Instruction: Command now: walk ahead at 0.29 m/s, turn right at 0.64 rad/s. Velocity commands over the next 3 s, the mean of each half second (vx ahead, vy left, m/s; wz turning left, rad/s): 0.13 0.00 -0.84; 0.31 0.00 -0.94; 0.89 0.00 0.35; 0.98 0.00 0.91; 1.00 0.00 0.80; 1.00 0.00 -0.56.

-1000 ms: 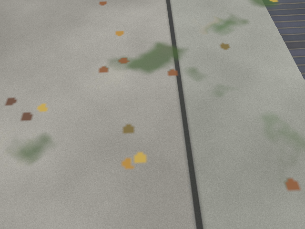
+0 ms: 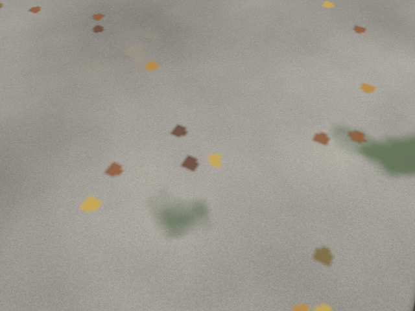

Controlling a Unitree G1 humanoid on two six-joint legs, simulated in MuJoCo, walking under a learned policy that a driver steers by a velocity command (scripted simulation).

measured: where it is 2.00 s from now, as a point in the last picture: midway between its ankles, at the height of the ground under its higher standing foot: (413, 197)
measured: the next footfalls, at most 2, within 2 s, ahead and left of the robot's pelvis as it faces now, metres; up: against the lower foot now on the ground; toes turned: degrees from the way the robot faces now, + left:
left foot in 0.34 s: +0.36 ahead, +0.06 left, +0.00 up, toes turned -31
right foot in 0.84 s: +0.14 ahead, -0.10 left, +0.00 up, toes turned -53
